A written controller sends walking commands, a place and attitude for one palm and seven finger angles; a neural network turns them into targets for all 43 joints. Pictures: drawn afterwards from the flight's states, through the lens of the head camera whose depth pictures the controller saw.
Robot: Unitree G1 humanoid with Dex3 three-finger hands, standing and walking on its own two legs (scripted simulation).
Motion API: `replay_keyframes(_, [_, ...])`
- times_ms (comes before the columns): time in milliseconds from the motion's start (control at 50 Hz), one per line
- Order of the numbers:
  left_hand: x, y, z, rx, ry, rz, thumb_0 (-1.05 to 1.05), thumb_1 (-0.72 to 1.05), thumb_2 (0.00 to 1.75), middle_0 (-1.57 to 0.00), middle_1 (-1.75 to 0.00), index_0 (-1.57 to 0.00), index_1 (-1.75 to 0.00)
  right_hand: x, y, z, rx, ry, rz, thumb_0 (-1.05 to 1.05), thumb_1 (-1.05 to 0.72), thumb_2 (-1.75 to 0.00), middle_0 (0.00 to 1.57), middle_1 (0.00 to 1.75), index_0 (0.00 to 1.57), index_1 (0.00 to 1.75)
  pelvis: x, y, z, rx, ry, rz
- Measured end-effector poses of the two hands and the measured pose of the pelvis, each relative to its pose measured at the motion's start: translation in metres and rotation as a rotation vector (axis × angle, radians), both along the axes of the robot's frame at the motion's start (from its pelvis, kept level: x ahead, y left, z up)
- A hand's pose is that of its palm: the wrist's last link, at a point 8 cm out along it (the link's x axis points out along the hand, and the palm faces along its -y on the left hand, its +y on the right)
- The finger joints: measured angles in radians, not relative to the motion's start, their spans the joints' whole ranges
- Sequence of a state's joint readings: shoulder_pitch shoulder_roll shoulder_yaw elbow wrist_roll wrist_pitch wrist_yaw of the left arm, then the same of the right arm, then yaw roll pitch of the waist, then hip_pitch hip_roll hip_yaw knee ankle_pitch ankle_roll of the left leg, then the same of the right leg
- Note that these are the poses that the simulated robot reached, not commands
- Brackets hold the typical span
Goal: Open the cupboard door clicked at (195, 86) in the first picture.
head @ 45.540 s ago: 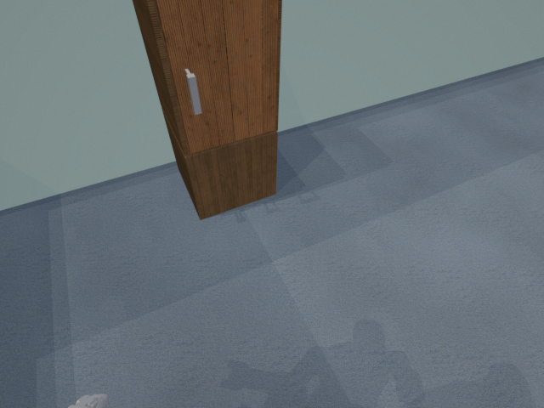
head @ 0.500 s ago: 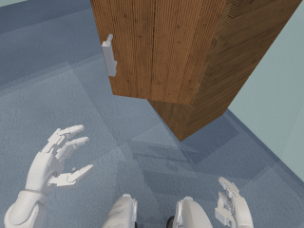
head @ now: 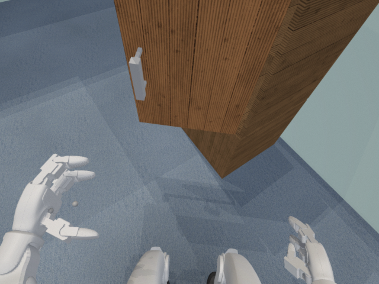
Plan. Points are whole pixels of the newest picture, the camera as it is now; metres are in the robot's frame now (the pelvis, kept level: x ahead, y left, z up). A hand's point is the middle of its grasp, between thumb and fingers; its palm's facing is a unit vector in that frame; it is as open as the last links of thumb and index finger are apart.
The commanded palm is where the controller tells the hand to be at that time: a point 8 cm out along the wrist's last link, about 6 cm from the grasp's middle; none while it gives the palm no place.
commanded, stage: raise the hand with hooked fingers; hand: left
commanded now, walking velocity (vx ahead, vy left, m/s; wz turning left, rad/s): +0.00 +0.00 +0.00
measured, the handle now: (140, 74) +0.61 +0.18 +0.02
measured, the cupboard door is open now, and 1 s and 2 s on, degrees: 49 49 49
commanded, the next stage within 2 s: move the hooked fingers beside the handle in 0.90 s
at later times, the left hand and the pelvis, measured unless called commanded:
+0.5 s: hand (65, 182) +0.29 +0.26 +0.03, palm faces -0.05 -1.00 -0.05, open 14.0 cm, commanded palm +0.27 +0.31 +0.04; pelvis +0.00 -0.01 +0.00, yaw -1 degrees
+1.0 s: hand (65, 184) +0.29 +0.26 +0.03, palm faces -0.06 -1.00 -0.05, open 14.0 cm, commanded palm +0.27 +0.31 +0.04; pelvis +0.00 -0.01 +0.00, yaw -1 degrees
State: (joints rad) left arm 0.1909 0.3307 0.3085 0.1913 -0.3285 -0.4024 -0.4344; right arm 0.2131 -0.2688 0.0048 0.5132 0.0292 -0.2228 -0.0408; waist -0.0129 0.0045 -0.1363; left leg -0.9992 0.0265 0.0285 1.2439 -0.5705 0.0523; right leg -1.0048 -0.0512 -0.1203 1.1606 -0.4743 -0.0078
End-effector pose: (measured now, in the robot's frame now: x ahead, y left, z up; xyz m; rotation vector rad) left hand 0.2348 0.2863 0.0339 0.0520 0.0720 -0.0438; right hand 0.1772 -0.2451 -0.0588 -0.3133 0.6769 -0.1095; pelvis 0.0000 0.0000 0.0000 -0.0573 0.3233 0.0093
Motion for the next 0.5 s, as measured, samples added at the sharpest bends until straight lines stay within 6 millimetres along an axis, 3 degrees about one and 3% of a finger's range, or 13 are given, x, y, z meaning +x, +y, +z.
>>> replay_keyframes(200, [0.015, 0.017, 0.003, 0.007, 0.003, 0.005, -0.01, -0.46, 0.32, -0.30, -1.18, -0.29, -1.17, 0.002, 0.006, -0.010, 0.026, 0.033, 0.023, 0.01, -0.90, -0.89, 0.20, 0.30, 0.20, 0.30, 0.004, -0.004, -0.001, -0.002, 0.014, 0.001])
replay_keyframes(500, [0.039, 0.030, 0.003, -0.001, 0.001, -0.007, -0.01, -0.50, 0.30, -0.30, -1.20, -0.30, -1.20, -0.026, -0.022, -0.017, -0.011, 0.110, -0.039, 0.01, -0.91, -0.89, 0.20, 0.30, 0.20, 0.30, 0.003, -0.011, -0.003, 0.003, 0.029, -0.010])
